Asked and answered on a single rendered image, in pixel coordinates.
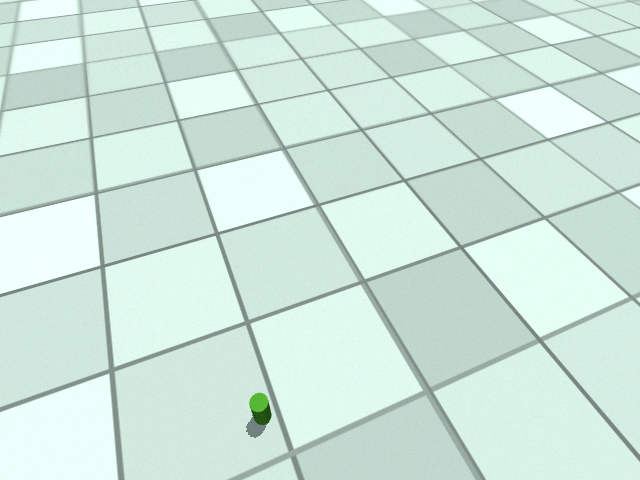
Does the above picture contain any can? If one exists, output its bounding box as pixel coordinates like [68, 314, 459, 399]
[249, 393, 271, 425]

